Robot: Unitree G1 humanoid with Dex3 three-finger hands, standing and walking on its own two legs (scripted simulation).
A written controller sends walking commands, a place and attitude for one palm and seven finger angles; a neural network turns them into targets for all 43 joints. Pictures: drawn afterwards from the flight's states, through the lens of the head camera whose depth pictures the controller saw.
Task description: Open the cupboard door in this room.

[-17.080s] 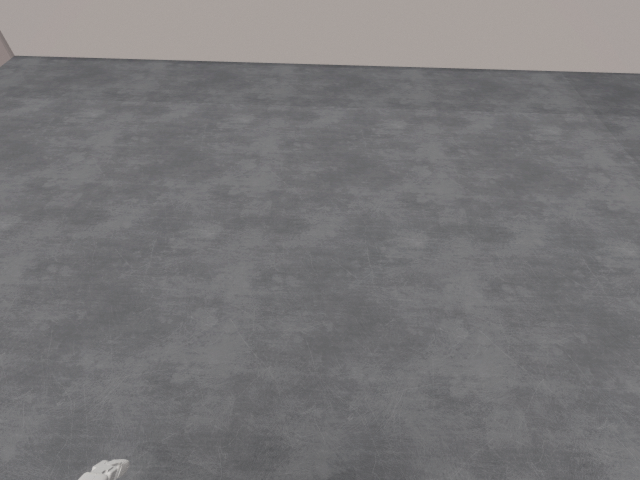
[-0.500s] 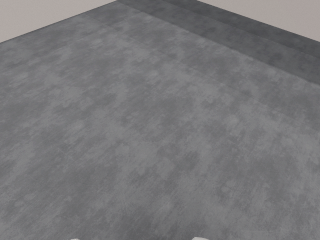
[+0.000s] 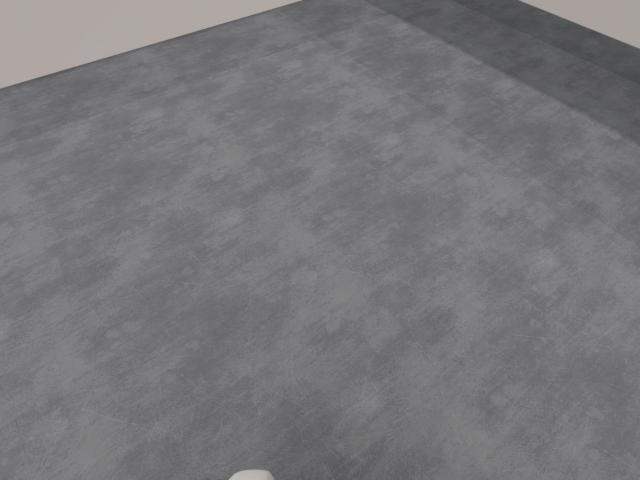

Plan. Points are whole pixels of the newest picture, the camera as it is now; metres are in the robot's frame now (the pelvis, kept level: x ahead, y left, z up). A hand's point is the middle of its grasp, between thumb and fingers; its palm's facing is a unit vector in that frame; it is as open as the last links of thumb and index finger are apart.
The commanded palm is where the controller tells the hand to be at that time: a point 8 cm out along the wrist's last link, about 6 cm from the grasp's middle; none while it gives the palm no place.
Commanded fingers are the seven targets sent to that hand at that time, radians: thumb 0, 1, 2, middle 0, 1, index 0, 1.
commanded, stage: turn or walk to find it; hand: left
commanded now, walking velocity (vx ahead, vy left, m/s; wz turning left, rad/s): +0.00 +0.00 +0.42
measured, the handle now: out of the picture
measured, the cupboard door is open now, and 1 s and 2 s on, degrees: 0 0 0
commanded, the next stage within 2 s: stand and wait in 1.86 s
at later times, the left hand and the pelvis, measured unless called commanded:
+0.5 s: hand out of the picture +0.04 +0.23 -0.15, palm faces +0.20 -0.95 -0.25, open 7.4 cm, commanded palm none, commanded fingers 0.00 0.90 0.90 -0.20 -0.30 -0.20 -0.30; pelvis -0.02 +0.01 +0.00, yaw +11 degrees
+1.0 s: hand out of the picture -0.10 +0.21 -0.18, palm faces +0.46 -0.85 -0.24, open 7.4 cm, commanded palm none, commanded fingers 0.00 0.90 0.90 -0.20 -0.30 -0.20 -0.30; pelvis -0.04 +0.02 -0.01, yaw +26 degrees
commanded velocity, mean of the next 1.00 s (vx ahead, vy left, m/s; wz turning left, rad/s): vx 0.00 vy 0.00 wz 0.42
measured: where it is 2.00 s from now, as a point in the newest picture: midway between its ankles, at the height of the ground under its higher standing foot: outside the picture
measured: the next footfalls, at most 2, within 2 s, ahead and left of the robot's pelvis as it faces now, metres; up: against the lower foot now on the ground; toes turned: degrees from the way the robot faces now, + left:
left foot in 0.06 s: +0.03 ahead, +0.13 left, +0.00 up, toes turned +6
right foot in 0.54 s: +0.04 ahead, -0.10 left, +0.00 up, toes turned +9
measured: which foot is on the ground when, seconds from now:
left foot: up 0.00-0.04, down 0.06-0.56, up 0.58-0.98, down 1.00-1.00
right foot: down 0.00-0.06, up 0.08-0.52, down 0.54-1.00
